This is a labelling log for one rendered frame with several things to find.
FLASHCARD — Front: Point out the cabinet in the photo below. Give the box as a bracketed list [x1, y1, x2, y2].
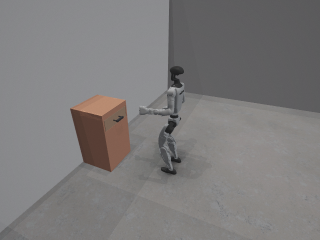
[70, 94, 131, 172]

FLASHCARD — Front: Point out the robot torso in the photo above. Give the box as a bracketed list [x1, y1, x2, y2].
[167, 85, 184, 128]

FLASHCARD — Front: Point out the left robot hand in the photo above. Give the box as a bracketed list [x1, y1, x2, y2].
[138, 106, 148, 115]

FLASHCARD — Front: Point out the handle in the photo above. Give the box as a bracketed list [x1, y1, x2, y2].
[113, 116, 124, 123]

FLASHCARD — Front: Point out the right robot shin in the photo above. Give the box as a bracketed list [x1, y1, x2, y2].
[167, 139, 178, 159]

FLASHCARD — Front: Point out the drawer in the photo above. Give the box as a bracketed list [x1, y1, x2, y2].
[104, 106, 126, 131]

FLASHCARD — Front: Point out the right robot upper arm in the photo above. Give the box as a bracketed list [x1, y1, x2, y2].
[181, 82, 186, 104]

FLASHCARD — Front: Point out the left robot upper arm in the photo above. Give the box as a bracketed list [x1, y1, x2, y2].
[167, 88, 176, 116]

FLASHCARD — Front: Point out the left robot forearm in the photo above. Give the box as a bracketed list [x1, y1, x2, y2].
[147, 108, 172, 116]

